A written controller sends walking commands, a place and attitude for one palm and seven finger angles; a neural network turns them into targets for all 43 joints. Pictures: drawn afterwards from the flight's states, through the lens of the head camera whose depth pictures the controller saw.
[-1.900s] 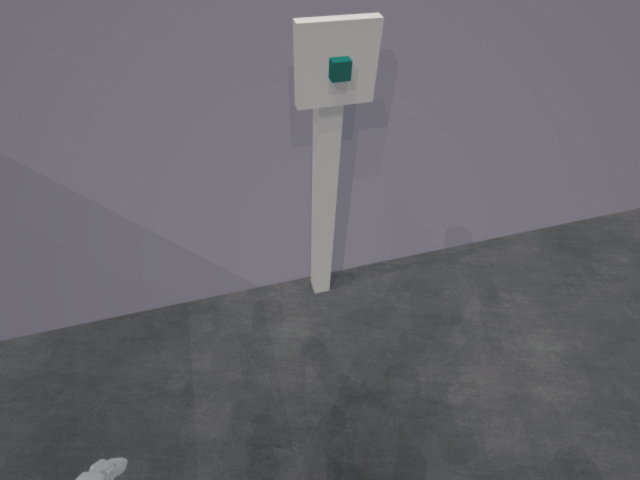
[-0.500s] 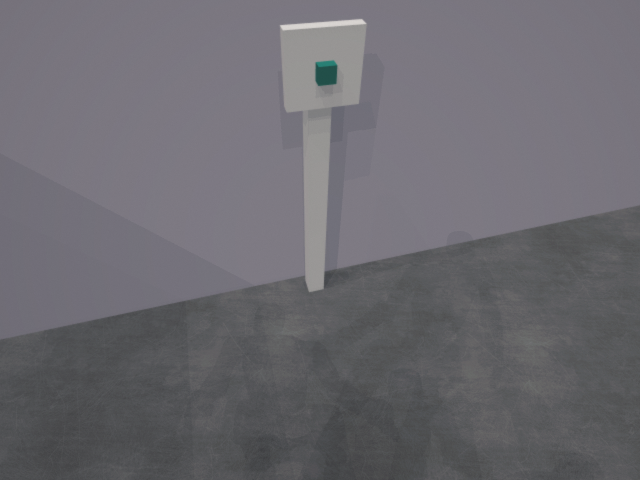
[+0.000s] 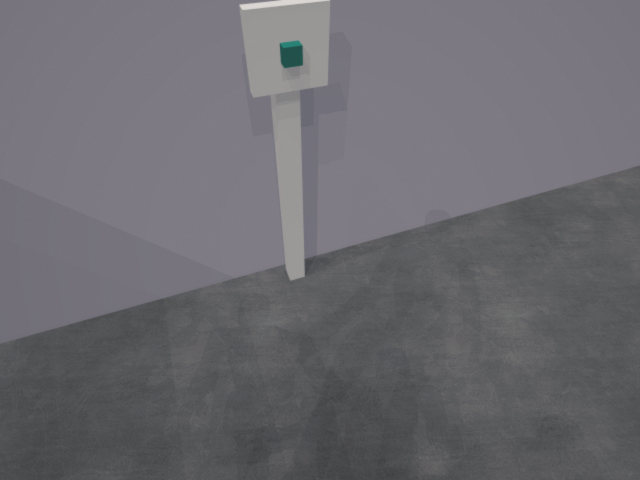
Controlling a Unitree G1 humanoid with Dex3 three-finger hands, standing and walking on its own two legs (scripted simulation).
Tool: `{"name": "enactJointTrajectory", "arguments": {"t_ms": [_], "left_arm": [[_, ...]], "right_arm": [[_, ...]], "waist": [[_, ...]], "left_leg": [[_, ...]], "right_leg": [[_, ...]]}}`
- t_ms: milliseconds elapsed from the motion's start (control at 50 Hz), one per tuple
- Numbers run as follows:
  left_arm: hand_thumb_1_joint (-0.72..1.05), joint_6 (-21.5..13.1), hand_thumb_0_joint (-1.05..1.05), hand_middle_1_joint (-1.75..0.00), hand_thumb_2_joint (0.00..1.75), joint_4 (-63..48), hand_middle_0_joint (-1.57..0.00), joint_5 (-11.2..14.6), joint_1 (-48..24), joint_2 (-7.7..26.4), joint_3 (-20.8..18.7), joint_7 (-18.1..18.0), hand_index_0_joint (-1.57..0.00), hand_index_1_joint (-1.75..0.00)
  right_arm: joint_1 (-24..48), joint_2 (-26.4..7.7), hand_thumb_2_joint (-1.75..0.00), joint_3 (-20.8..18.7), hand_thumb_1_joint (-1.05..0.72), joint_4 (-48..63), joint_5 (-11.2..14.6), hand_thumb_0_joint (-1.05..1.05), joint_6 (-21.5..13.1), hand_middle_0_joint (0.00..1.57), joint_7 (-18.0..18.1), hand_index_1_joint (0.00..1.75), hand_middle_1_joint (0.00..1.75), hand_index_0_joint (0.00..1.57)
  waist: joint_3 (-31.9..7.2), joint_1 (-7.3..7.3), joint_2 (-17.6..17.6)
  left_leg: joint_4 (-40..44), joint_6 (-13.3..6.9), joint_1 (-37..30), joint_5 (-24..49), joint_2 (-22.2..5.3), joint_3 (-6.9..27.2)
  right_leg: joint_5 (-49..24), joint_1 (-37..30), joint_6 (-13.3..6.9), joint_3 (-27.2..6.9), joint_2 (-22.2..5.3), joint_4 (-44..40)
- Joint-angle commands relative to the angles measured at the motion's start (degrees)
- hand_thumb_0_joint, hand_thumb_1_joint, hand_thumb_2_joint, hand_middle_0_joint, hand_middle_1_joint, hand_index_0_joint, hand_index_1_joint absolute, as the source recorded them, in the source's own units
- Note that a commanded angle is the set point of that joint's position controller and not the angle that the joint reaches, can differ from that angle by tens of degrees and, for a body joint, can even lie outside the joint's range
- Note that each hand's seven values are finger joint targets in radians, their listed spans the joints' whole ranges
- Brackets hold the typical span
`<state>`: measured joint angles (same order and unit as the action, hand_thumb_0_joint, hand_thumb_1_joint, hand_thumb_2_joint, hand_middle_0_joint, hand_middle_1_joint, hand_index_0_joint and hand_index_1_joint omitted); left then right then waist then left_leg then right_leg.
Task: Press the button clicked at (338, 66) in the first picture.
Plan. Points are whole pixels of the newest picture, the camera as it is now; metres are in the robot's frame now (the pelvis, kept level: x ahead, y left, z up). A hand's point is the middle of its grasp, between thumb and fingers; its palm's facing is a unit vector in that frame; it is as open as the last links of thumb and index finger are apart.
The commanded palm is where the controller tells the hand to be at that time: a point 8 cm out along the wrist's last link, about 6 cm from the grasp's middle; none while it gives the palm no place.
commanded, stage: walk to a spot facing it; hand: left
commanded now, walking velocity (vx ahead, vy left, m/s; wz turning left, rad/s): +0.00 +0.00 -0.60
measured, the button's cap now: (291, 53) +0.89 +0.13 +0.11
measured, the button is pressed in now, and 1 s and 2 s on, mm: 0 0 0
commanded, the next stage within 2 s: none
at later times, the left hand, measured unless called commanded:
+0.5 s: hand out of the picture +0.05 +0.17 -0.16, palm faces -0.16 -0.95 -0.25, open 7.4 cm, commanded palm none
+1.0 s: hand (177, 477) +0.15 +0.22 -0.17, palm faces -0.49 -0.85 -0.20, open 7.4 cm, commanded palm none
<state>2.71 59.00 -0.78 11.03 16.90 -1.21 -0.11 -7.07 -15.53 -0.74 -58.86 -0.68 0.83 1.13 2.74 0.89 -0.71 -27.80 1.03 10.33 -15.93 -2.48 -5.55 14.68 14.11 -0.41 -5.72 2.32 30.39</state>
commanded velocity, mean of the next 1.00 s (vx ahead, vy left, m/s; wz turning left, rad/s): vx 0.03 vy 0.00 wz -0.60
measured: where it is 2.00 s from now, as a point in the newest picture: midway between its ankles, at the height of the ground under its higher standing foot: outside the picture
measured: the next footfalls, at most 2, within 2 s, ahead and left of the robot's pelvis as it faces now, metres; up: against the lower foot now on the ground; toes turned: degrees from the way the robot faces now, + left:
left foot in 0.70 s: +0.04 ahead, +0.13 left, +0.00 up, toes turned -24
right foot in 1.28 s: -0.07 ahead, -0.12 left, +0.00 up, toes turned -54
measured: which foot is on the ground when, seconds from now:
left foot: down 0.00-0.16, up 0.18-0.68, down 0.70-1.00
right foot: down 0.00-0.72, up 0.74-1.00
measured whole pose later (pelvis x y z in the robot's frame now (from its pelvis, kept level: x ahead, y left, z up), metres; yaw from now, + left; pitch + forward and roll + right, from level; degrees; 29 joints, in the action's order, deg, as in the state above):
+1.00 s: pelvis -0.02 +0.07 +0.01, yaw -34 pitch +0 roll -2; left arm 5.1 52.9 -1.6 13.7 16.5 -6.1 2.1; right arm -15.6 -9.5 -1.0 -52.3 -1.2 -0.4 1.6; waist 1.6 0.8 -2.9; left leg -26.0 -2.5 8.7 -17.1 -3.7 -9.8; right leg 19.4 28.8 5.3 -1.9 -1.4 64.7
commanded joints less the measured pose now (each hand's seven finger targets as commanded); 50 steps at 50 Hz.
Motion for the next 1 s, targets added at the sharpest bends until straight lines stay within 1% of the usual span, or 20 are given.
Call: {"name": "enactJointTrajectory", "arguments": {"t_ms": [0, 60, 100, 120, 140, 160, 200, 220, 260, 380, 560, 640, 660, 680, 700, 720, 780, 820, 880, 980], "left_arm": [[0.90, -0.44, 0.00, -0.30, 0.90, -6.22, -0.20, -0.32, 0.86, 7.00, -2.18, 0.14, -0.20, -0.30], [0.90, -0.01, 0.00, -0.30, 0.90, -7.38, -0.20, -0.38, 3.41, 4.42, -2.72, 0.67, -0.20, -0.30], [0.90, -0.11, 0.00, -0.30, 0.90, -7.41, -0.20, -0.39, 6.85, 4.05, -3.25, 0.87, -0.20, -0.30], [0.90, -0.53, 0.00, -0.30, 0.90, -6.75, -0.20, -0.61, 10.23, 4.60, -3.73, 0.88, -0.20, -0.30], [0.90, -1.50, 0.00, -0.30, 0.90, -6.91, -0.20, -1.46, 11.57, 9.88, -4.72, 0.26, -0.20, -0.30], [0.90, -1.63, 0.00, -0.30, 0.90, -7.78, -0.20, -0.91, 11.63, 12.89, -4.89, -0.51, -0.20, -0.30], [0.90, -1.54, 0.00, -0.30, 0.90, -9.03, -0.20, -0.46, 7.43, 9.99, -5.09, -1.27, -0.20, -0.30], [0.90, -1.63, 0.00, -0.30, 0.90, -9.84, -0.20, -0.24, 4.37, 8.42, -4.66, -1.02, -0.20, -0.30], [0.90, -2.22, 0.00, -0.30, 0.90, -10.28, -0.20, 0.10, 4.30, 6.70, -4.24, -0.72, -0.20, -0.30], [0.90, -2.29, 0.00, -0.30, 0.90, -9.16, -0.20, 0.08, 7.95, 5.73, -4.84, -0.86, -0.20, -0.30], [0.90, -1.40, 0.00, -0.30, 0.90, -9.96, -0.20, -0.81, 6.41, 7.37, -5.47, -0.76, -0.20, -0.30], [0.90, -0.83, 0.00, -0.30, 0.90, -11.35, -0.20, -0.50, 1.72, 8.31, -5.66, -0.62, -0.20, -0.30], [0.90, -0.72, 0.00, -0.30, 0.90, -12.23, -0.20, -0.23, 0.42, 6.89, -5.42, -0.45, -0.20, -0.30], [0.90, -0.51, 0.00, -0.30, 0.90, -13.07, -0.20, 0.17, 1.06, 3.30, -4.77, -0.05, -0.20, -0.30], [0.90, -0.50, 0.00, -0.30, 0.90, -13.65, -0.20, -0.20, 0.95, 2.58, -4.95, 0.34, -0.20, -0.30], [0.90, -0.33, 0.00, -0.30, 0.90, -13.24, -0.20, -1.08, 0.66, 4.81, -5.84, 0.53, -0.20, -0.30], [0.90, 0.63, 0.00, -0.30, 0.90, -10.28, -0.20, -1.53, 5.04, 4.58, -6.37, 1.84, -0.20, -0.30], [0.90, 0.75, 0.00, -0.30, 0.90, -10.38, -0.20, -1.26, 4.48, 2.94, -5.60, 2.09, -0.20, -0.30], [0.90, 0.59, 0.00, -0.30, 0.90, -11.28, -0.20, -0.78, 0.69, 1.87, -4.87, 2.08, -0.20, -0.30], [0.90, 0.47, 0.00, -0.30, 0.90, -12.88, -0.20, -0.94, -5.18, 1.17, -4.38, 3.15, -0.20, -0.30]], "right_arm": [[-1.40, -10.55, -0.90, -3.69, -0.90, 5.00, -0.18, 0.00, -0.31, 0.20, 0.90, 0.30, 0.30, 0.20], [0.99, -10.62, -0.90, -4.40, -0.90, 6.79, -0.32, 0.00, -0.77, 0.20, 0.62, 0.30, 0.30, 0.20], [3.10, -10.22, -0.90, -4.70, -0.90, 8.27, -0.38, 0.00, -0.66, 0.20, 0.56, 0.30, 0.30, 0.20], [4.28, -9.60, -0.90, -4.75, -0.90, 8.82, -0.36, 0.00, -0.35, 0.20, 0.48, 0.30, 0.30, 0.20], [2.11, -5.35, -0.90, -4.18, -0.90, 9.71, 0.00, 0.00, 0.31, 0.20, 0.23, 0.30, 0.30, 0.20], [2.31, -3.40, -0.90, -3.71, -0.90, 11.36, 0.03, 0.00, 0.51, 0.20, 0.24, 0.30, 0.30, 0.20], [2.22, -5.10, -0.90, -4.26, -0.90, 10.23, 0.18, 0.00, 1.12, 0.20, 0.24, 0.30, 0.30, 0.20], [1.40, -5.38, -0.90, -4.46, -0.90, 9.28, 0.12, 0.00, 0.80, 0.20, 0.08, 0.30, 0.30, 0.20], [-0.25, -4.55, -0.90, -4.42, -0.90, 8.14, -0.15, 0.00, 0.77, 0.20, -0.11, 0.30, 0.30, 0.20], [0.06, -3.76, -0.90, -4.33, -0.90, 8.79, -0.24, 0.00, 0.94, 0.20, 0.66, 0.30, 0.30, 0.20], [1.24, -3.10, -0.90, -3.74, -0.90, 11.11, 0.44, 0.00, -0.09, 0.20, 1.02, 0.30, 0.30, 0.20], [-6.95, -3.22, -0.90, -3.80, -0.90, 9.83, 1.04, 0.00, -1.00, 0.20, 1.47, 0.30, 0.30, 0.20], [-9.92, -4.63, -0.90, -4.07, -0.90, 9.22, 0.97, 0.00, -1.52, 0.20, 1.81, 0.30, 0.30, 0.20], [-9.99, -8.65, -0.90, -4.73, -0.90, 9.57, 0.51, 0.00, -1.90, 0.20, 1.93, 0.30, 0.30, 0.20], [-7.00, -12.04, -0.90, -5.28, -0.90, 11.22, 0.01, 0.00, -1.43, 0.20, 1.73, 0.30, 0.30, 0.20], [-3.99, -11.20, -0.90, -4.63, -0.90, 12.75, -0.33, 0.00, -1.07, 0.20, 1.66, 0.30, 0.30, 0.20], [2.51, -5.29, -0.90, -2.69, -0.90, 14.26, -0.43, 0.00, -1.79, 0.20, 1.71, 0.30, 0.30, 0.20], [-1.16, -4.89, -0.90, -2.87, -0.90, 13.16, -0.59, 0.00, -2.10, 0.20, 1.64, 0.30, 0.30, 0.20], [-8.03, -4.87, -0.90, -3.20, -0.90, 10.98, -0.41, 0.00, -2.24, 0.20, 1.70, 0.30, 0.30, 0.20], [-14.18, -6.50, -0.90, -4.18, -0.90, 8.29, -0.70, 0.00, -2.91, 0.20, 1.20, 0.30, 0.30, 0.20]], "waist": [[-2.64, -0.76, 5.89], [-2.42, 0.91, 12.07], [-2.46, 2.88, 10.03], [-1.97, 4.98, 5.62], [-1.87, 4.70, -14.77], [-1.08, 3.97, -19.88], [0.28, 2.30, -13.02], [0.90, 0.72, -7.40], [-2.63, 0.18, -3.51], [-6.57, 1.31, -4.25], [-7.19, 2.03, -7.40], [-9.32, -1.74, -8.74], [-9.52, -3.38, -5.84], [-8.91, -3.52, 7.94], [-4.60, -2.37, 18.19], [-1.70, -1.47, 11.66], [1.50, 3.00, 7.29], [0.90, 1.75, 7.86], [0.34, -1.09, 8.95], [0.64, -4.10, 9.79]], "left_leg": [[4.27, -4.15, -1.36, 7.74, -11.75, 7.24], [6.33, -8.76, 1.92, 13.56, -18.12, 8.70], [0.56, -7.65, 6.08, 13.69, -17.93, 5.48], [-8.18, -4.48, 10.01, 9.69, -14.51, 1.84], [-25.47, 1.09, 17.80, -7.64, -4.32, -4.38], [-35.54, 2.15, 23.23, -19.17, 1.33, 1.95], [-39.85, 1.18, 22.58, -12.17, -1.14, 8.60], [-40.30, 1.38, 22.60, -7.42, -1.77, 8.72], [-39.19, 2.14, 20.67, -3.01, -1.38, 7.92], [-35.49, 3.39, 23.06, -2.57, -0.47, 8.60], [-16.19, 1.93, 13.69, -8.93, 1.91, 8.36], [0.98, 0.36, -0.60, -1.40, 3.75, 7.10], [6.38, -0.77, -8.91, 0.86, 0.75, 9.03], [13.95, -3.34, -14.11, -3.80, -10.56, 20.29], [16.80, -6.92, -8.23, -2.09, -22.63, 30.36], [16.77, -9.56, 0.81, -0.39, -24.35, 29.62], [14.53, -6.80, 8.77, 5.15, -13.60, 13.73], [12.06, -7.01, 2.31, 11.85, -11.35, 9.00], [10.17, -8.03, -5.00, 20.33, -12.64, 8.09], [15.21, -9.84, -9.74, -0.75, -17.80, 10.11]], "right_leg": [[-11.58, 6.68, -0.35, -1.57, -3.17, 6.93], [10.21, 6.26, 1.04, 4.45, -2.27, 18.18], [8.76, 1.35, 0.74, 4.23, -4.15, 14.39], [0.15, -2.97, 0.25, 2.51, -4.81, 5.38], [-10.39, -4.56, -2.17, -15.80, -14.50, -8.68], [-19.54, -1.73, -6.87, -30.34, -22.21, -15.04], [-5.85, 1.71, -6.48, -27.39, -18.91, -17.62], [-5.31, 1.16, -6.42, -23.33, -16.25, -15.59], [-8.05, -0.92, -5.96, -18.88, -13.03, -13.99], [-14.15, -9.42, -5.04, -18.97, -11.50, -12.41], [-15.77, -5.10, -10.07, -25.31, -10.85, -11.80], [-15.03, 1.75, -6.01, -24.45, -7.79, -8.82], [-8.57, 9.07, -3.40, -21.26, -4.40, -5.20], [3.54, 18.89, -0.51, -12.69, 3.02, 4.66], [16.61, 24.46, 2.59, -2.27, 5.49, 19.24], [15.24, 22.03, 3.73, -2.11, 1.80, 29.43], [5.05, 18.58, 4.53, 0.53, -0.25, 42.41], [3.88, 21.18, 5.15, 2.24, -0.82, 42.85], [4.26, 23.84, 5.81, 3.67, -2.40, 38.60], [5.95, 25.01, 5.22, 6.12, -6.13, 28.42]]}}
